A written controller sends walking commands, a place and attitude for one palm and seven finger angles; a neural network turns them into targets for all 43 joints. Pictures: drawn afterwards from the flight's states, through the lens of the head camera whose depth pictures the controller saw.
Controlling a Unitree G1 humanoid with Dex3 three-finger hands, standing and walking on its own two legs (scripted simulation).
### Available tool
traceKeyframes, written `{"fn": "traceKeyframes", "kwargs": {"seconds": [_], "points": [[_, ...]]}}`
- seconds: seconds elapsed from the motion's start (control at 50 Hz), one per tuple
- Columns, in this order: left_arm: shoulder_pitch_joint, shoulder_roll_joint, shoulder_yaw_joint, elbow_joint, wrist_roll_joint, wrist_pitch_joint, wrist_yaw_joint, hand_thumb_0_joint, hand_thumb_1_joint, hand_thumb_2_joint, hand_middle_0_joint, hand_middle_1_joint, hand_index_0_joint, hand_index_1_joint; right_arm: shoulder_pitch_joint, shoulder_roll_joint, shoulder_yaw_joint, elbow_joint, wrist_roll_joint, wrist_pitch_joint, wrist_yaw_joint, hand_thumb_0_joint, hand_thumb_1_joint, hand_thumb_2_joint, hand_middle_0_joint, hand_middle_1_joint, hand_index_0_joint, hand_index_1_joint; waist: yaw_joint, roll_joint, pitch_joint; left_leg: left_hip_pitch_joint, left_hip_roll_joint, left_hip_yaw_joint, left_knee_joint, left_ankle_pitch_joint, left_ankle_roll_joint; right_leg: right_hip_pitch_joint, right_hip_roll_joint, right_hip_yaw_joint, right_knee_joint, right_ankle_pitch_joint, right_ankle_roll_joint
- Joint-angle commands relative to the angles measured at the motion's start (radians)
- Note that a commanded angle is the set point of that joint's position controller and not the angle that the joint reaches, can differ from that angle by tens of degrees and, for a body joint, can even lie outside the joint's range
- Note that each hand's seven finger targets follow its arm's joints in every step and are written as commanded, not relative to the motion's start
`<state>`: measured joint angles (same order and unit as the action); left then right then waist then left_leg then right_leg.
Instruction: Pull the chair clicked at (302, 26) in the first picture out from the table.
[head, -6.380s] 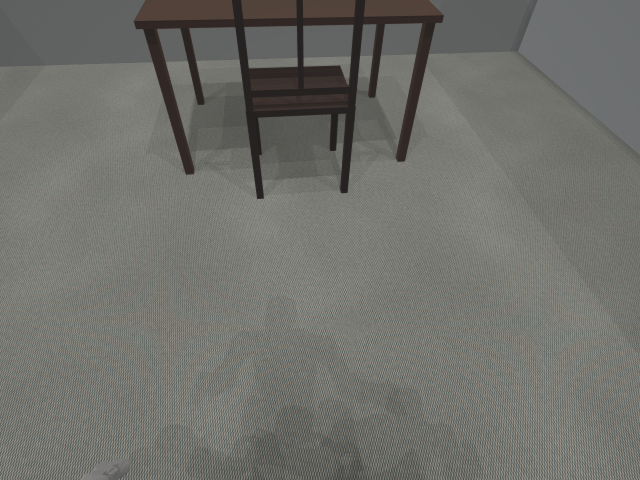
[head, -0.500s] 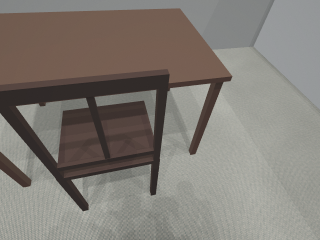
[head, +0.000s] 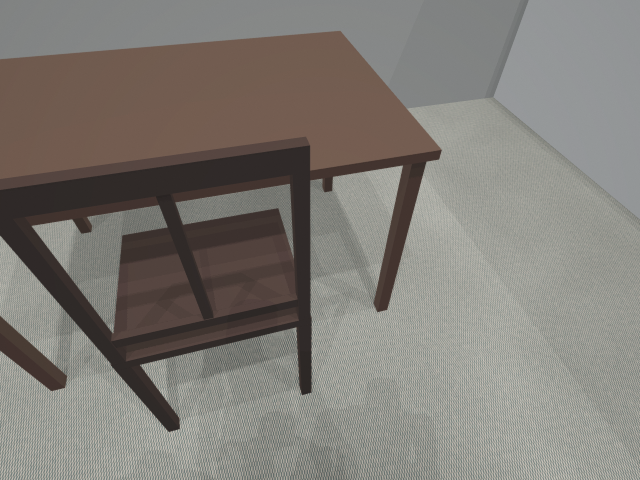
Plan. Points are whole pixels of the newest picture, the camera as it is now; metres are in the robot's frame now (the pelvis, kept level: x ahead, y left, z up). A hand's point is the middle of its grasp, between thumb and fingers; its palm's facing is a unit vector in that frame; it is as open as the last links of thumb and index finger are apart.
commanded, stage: come to a stop and stand still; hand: left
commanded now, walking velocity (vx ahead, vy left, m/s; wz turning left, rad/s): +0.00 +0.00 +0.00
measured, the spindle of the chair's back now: (189, 264) +0.47 +0.26 -0.06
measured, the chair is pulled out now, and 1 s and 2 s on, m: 0.00 0.00 0.00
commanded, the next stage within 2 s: look again from close up in 0.08 s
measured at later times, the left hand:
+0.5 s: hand out of the picture +0.02 +0.17 -0.19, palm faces +0.03 -0.98 -0.18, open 7.4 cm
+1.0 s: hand out of the picture +0.01 +0.19 -0.19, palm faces +0.01 -0.99 -0.16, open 7.4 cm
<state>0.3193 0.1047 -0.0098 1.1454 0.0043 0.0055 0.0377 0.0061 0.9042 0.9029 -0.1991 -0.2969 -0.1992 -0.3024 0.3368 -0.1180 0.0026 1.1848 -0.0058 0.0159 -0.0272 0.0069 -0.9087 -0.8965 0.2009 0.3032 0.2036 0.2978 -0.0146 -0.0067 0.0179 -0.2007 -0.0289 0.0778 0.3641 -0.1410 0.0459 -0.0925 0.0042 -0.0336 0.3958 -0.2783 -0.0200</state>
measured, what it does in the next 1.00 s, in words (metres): stands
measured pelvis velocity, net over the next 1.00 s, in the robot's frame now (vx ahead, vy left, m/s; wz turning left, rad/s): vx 0.03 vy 0.02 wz -0.01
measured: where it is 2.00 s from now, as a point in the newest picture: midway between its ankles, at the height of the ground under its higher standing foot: outside the picture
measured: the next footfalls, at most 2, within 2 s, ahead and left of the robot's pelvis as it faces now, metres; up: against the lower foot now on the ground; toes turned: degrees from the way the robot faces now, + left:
none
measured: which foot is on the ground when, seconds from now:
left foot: down 0.00-1.00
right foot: down 0.00-1.00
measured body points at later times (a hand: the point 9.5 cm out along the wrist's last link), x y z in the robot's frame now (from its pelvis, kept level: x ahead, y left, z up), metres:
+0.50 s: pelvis +0.02 +0.00 -0.01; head +0.02 +0.00 +0.44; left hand +0.02 +0.22 -0.17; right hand +0.03 -0.22 -0.17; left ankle +0.04 +0.09 -0.74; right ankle -0.04 -0.10 -0.74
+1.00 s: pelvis +0.03 +0.02 -0.01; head +0.04 +0.04 +0.44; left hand +0.01 +0.24 -0.17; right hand +0.04 -0.21 -0.16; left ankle +0.04 +0.09 -0.74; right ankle -0.04 -0.10 -0.74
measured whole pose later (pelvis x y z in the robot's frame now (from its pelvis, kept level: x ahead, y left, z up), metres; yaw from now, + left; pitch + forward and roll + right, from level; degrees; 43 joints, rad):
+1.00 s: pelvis +0.03 +0.02 -0.01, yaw -1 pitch -1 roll +0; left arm 0.34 0.16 -0.02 1.09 0.01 0.00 0.04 0.01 0.91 0.90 -0.20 -0.30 -0.20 -0.30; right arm 0.25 -0.16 0.03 1.12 -0.01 -0.02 -0.02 0.01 -0.92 -0.90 0.20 0.30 0.20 0.30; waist 0.01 -0.04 0.03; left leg -0.22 -0.04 0.10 0.47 -0.25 0.08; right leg -0.08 -0.02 -0.02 0.43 -0.34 0.01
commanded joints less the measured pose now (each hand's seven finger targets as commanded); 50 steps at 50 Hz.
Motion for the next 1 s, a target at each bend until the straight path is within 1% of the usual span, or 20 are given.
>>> {"fn": "traceKeyframes", "kwargs": {"seconds": [0.0, 0.14, 0.16, 0.18, 0.2, 0.22, 0.24, 0.28, 0.3, 0.38, 0.4, 0.6, 0.66, 0.7, 0.74, 0.78, 0.8, 0.84, 0.9, 0.98], "points": [[0.090, 0.085, 0.018, -0.009, 0.002, -0.013, 0.011, 0.000, 0.900, 0.900, -0.200, -0.300, -0.200, -0.300, 0.047, -0.079, -0.015, -0.027, 0.001, -0.021, -0.011, 0.000, -0.900, -0.900, 0.200, 0.300, 0.200, 0.300, 0.009, -0.004, 0.100, 0.031, 0.123, -0.145, -0.081, -0.105, -0.016, -0.162, -0.103, 0.100, -0.116, -0.018, -0.011], [0.111, 0.068, 0.015, 0.000, 0.001, -0.017, 0.014, 0.000, 0.900, 0.900, -0.200, -0.300, -0.200, -0.300, 0.058, -0.068, -0.013, -0.023, 0.000, -0.026, -0.015, 0.000, -0.900, -0.900, 0.200, 0.300, 0.200, 0.300, 0.005, -0.002, 0.086, 0.053, 0.128, -0.141, -0.061, -0.032, -0.014, -0.160, -0.101, 0.108, -0.105, 0.038, -0.012], [0.141, 0.107, 0.002, -0.008, 0.030, -0.063, 0.039, 0.000, 0.900, 0.900, -0.200, -0.300, -0.200, -0.300, -0.053, -0.111, -0.001, -0.109, -0.003, -0.051, 0.007, 0.000, -0.900, -0.900, 0.200, 0.300, 0.200, 0.300, 0.048, -0.043, 0.137, -0.086, 0.124, -0.116, 0.173, 0.082, -0.035, -0.160, -0.138, 0.144, -0.100, 0.350, -0.002], [0.103, 0.137, 0.012, -0.054, 0.018, -0.065, 0.034, 0.000, 0.900, 0.900, -0.200, -0.300, -0.200, -0.300, 0.010, -0.074, -0.008, -0.134, -0.004, -0.040, 0.014, 0.000, -0.900, -0.900, 0.200, 0.300, 0.200, 0.300, -0.023, -0.037, 0.079, -0.047, 0.103, -0.110, 0.154, -0.110, -0.030, -0.198, -0.172, 0.163, -0.121, 0.075, -0.036], [0.075, 0.144, 0.018, -0.074, 0.020, -0.065, 0.026, 0.000, 0.900, 0.900, -0.200, -0.300, -0.200, -0.300, 0.011, -0.069, -0.005, -0.128, -0.013, -0.033, 0.016, 0.000, -0.900, -0.900, 0.200, 0.300, 0.200, 0.300, -0.020, 0.018, 0.088, -0.032, 0.094, -0.102, 0.143, -0.086, -0.030, -0.205, -0.167, 0.155, -0.114, 0.036, -0.055], [0.071, 0.125, 0.011, -0.074, 0.013, -0.066, 0.023, 0.000, 0.900, 0.900, -0.200, -0.300, -0.200, -0.300, 0.040, -0.074, -0.003, -0.126, -0.014, -0.032, 0.015, 0.000, -0.900, -0.900, 0.200, 0.300, 0.200, 0.300, -0.029, 0.004, 0.064, -0.034, 0.095, -0.103, 0.147, -0.086, -0.022, -0.201, -0.142, 0.148, -0.100, -0.054, -0.060], [0.081, 0.113, 0.010, -0.081, 0.011, -0.068, 0.022, 0.000, 0.900, 0.900, -0.200, -0.300, -0.200, -0.300, 0.054, -0.076, -0.003, -0.133, -0.015, -0.036, 0.014, 0.000, -0.900, -0.900, 0.200, 0.300, 0.200, 0.300, -0.028, 0.003, 0.025, -0.030, 0.094, -0.108, 0.149, -0.043, -0.016, -0.177, -0.131, 0.143, -0.075, -0.006, -0.064], [0.085, 0.105, 0.008, -0.086, 0.006, -0.065, 0.020, 0.000, 0.900, 0.900, -0.200, -0.300, -0.200, -0.300, 0.054, -0.085, -0.001, -0.139, -0.010, -0.046, 0.008, 0.000, -0.900, -0.900, 0.200, 0.300, 0.200, 0.300, -0.018, 0.004, -0.011, -0.020, 0.105, -0.122, 0.128, 0.028, -0.005, -0.128, -0.109, 0.119, -0.016, 0.109, -0.060], [0.090, 0.102, 0.008, -0.091, 0.007, -0.062, 0.019, 0.000, 0.900, 0.900, -0.200, -0.300, -0.200, -0.300, 0.043, -0.086, 0.001, -0.141, -0.010, -0.049, 0.007, 0.000, -0.900, -0.900, 0.200, 0.300, 0.200, 0.300, -0.009, -0.001, 0.004, -0.030, 0.110, -0.123, 0.125, 0.058, 0.002, -0.120, -0.101, 0.103, 0.000, 0.150, -0.054], [0.106, 0.103, 0.006, -0.090, 0.006, -0.050, 0.018, 0.000, 0.900, 0.900, -0.200, -0.300, -0.200, -0.300, 0.024, -0.108, 0.002, -0.138, -0.007, -0.049, 0.001, 0.000, -0.900, -0.900, 0.200, 0.300, 0.200, 0.300, 0.005, -0.046, 0.043, -0.039, 0.119, -0.130, 0.105, 0.092, 0.008, -0.118, -0.093, 0.094, 0.016, 0.175, -0.038], [0.106, 0.102, 0.006, -0.093, 0.009, -0.049, 0.019, 0.000, 0.900, 0.900, -0.200, -0.300, -0.200, -0.300, 0.019, -0.106, 0.004, -0.133, -0.007, -0.052, 0.001, 0.000, -0.900, -0.900, 0.200, 0.300, 0.200, 0.300, 0.009, -0.035, 0.060, -0.040, 0.120, -0.129, 0.104, 0.126, 0.010, -0.117, -0.091, 0.091, 0.020, 0.199, -0.037], [0.099, 0.131, 0.010, -0.108, 0.009, -0.030, 0.015, 0.000, 0.900, 0.900, -0.200, -0.300, -0.200, -0.300, -0.027, -0.132, 0.006, -0.118, -0.004, -0.049, -0.002, 0.000, -0.900, -0.900, 0.200, 0.300, 0.200, 0.300, 0.022, -0.005, 0.076, -0.012, 0.127, -0.129, 0.060, 0.121, 0.015, -0.108, -0.092, 0.085, -0.005, 0.146, -0.017], [0.088, 0.143, 0.009, -0.109, 0.006, -0.028, 0.014, 0.000, 0.900, 0.900, -0.200, -0.300, -0.200, -0.300, -0.033, -0.144, 0.004, -0.117, -0.006, -0.047, -0.002, 0.000, -0.900, -0.900, 0.200, 0.300, 0.200, 0.300, 0.017, 0.012, 0.041, 0.011, 0.128, -0.131, 0.059, 0.134, 0.014, -0.093, -0.096, 0.088, -0.005, 0.154, -0.015], [0.097, 0.139, 0.010, -0.106, 0.008, -0.029, 0.012, 0.000, 0.900, 0.900, -0.200, -0.300, -0.200, -0.300, -0.042, -0.139, 0.005, -0.113, -0.002, -0.050, -0.003, 0.000, -0.900, -0.900, 0.200, 0.300, 0.200, 0.300, 0.022, 0.001, 0.032, 0.029, 0.132, -0.125, 0.059, 0.162, 0.017, -0.087, -0.096, 0.086, -0.012, 0.178, -0.010], [0.088, 0.144, 0.009, -0.104, 0.006, -0.027, 0.013, 0.000, 0.900, 0.900, -0.200, -0.300, -0.200, -0.300, -0.038, -0.152, 0.002, -0.109, -0.005, -0.050, -0.003, 0.000, -0.900, -0.900, 0.200, 0.300, 0.200, 0.300, 0.017, 0.009, 0.013, 0.043, 0.133, -0.131, 0.058, 0.174, 0.015, -0.082, -0.098, 0.085, -0.005, 0.171, -0.010], [0.088, 0.142, 0.009, -0.100, 0.006, -0.026, 0.012, 0.000, 0.900, 0.900, -0.200, -0.300, -0.200, -0.300, -0.042, -0.153, 0.001, -0.107, -0.004, -0.049, -0.004, 0.000, -0.900, -0.900, 0.200, 0.300, 0.200, 0.300, 0.017, 0.015, 0.018, 0.047, 0.137, -0.132, 0.047, 0.164, 0.016, -0.087, -0.097, 0.082, -0.011, 0.150, -0.008], [0.093, 0.139, 0.009, -0.099, 0.008, -0.026, 0.012, 0.000, 0.900, 0.900, -0.200, -0.300, -0.200, -0.300, -0.042, -0.147, 0.005, -0.102, -0.001, -0.051, -0.004, 0.000, -0.900, -0.900, 0.200, 0.300, 0.200, 0.300, 0.021, 0.001, 0.033, 0.043, 0.139, -0.130, 0.040, 0.172, 0.019, -0.086, -0.096, 0.077, -0.017, 0.150, -0.005], [0.094, 0.139, 0.008, -0.092, 0.007, -0.023, 0.012, 0.000, 0.900, 0.900, -0.200, -0.300, -0.200, -0.300, -0.042, -0.156, 0.002, -0.100, -0.004, -0.050, -0.004, 0.000, -0.900, -0.900, 0.200, 0.300, 0.200, 0.300, 0.018, 0.010, 0.027, 0.052, 0.141, -0.136, 0.035, 0.166, 0.018, -0.092, -0.097, 0.078, -0.012, 0.134, -0.003], [0.104, 0.133, 0.007, -0.085, 0.009, -0.024, 0.011, 0.000, 0.900, 0.900, -0.200, -0.300, -0.200, -0.300, -0.042, -0.148, 0.003, -0.093, 0.001, -0.051, -0.005, 0.000, -0.900, -0.900, 0.200, 0.300, 0.200, 0.300, 0.021, -0.016, 0.033, 0.051, 0.143, -0.131, 0.024, 0.160, 0.022, -0.086, -0.099, 0.074, -0.025, 0.139, 0.000], [0.103, 0.131, 0.006, -0.076, 0.008, -0.021, 0.012, 0.000, 0.900, 0.900, -0.200, -0.300, -0.200, -0.300, -0.036, -0.152, 0.001, -0.087, -0.002, -0.051, -0.005, 0.000, -0.900, -0.900, 0.200, 0.300, 0.200, 0.300, 0.018, -0.009, 0.035, 0.055, 0.142, -0.139, 0.010, 0.147, 0.021, -0.088, -0.103, 0.069, -0.022, 0.121, 0.002]]}}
